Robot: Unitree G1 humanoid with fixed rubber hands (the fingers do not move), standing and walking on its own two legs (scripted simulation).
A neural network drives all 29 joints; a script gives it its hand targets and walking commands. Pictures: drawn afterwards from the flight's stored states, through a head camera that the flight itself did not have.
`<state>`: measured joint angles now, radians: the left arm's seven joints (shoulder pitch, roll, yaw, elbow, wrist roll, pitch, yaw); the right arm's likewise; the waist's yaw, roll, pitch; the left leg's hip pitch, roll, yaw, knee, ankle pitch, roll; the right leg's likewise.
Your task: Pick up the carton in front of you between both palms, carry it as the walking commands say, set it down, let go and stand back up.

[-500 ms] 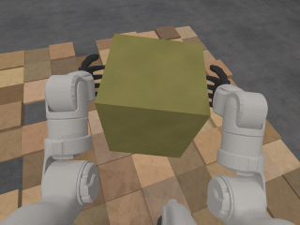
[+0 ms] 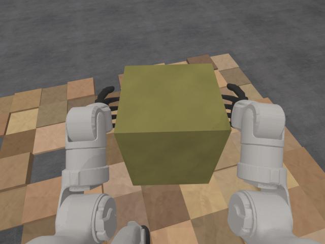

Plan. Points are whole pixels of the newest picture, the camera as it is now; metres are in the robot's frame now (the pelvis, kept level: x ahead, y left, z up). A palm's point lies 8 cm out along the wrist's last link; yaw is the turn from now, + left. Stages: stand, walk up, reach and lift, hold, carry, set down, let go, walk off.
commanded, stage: carry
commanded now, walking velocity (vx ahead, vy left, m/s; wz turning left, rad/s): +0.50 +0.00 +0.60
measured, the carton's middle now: (169, 128) +0.40 +0.00 +0.05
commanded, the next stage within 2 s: none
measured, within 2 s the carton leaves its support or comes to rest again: neither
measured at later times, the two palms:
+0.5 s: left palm (102, 64) +0.61 +0.21 +0.09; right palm (196, 52) +0.66 -0.09 +0.10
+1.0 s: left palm (112, 22) +0.89 +0.22 +0.09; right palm (185, 12) +0.96 -0.07 +0.09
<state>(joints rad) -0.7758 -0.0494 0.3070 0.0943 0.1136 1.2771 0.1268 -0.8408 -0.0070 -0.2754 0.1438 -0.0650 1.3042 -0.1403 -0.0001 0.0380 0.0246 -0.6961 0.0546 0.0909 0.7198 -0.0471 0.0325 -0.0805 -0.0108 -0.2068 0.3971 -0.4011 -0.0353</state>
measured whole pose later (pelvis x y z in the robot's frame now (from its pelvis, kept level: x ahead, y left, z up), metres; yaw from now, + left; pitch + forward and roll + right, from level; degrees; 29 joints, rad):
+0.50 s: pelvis +0.37 +0.01 +0.00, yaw +9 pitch +5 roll +0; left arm -0.15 -0.13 0.12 -0.38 0.11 1.19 0.10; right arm -0.17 0.14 -0.09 -0.36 -0.10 1.19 -0.08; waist 0.00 -0.02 -0.09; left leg -0.03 -0.06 0.00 0.26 -0.30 0.07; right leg -0.58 -0.07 -0.08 0.52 0.00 0.06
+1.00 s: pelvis +0.67 +0.02 +0.00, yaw +13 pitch +3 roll +0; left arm -0.18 -0.13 0.12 -0.26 0.12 1.23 0.10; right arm -0.17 0.13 -0.12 -0.29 -0.12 1.25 -0.08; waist 0.01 0.00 -0.14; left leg -0.59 0.09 0.10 0.62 -0.07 0.00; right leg -0.03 -0.01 -0.20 0.31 -0.10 0.12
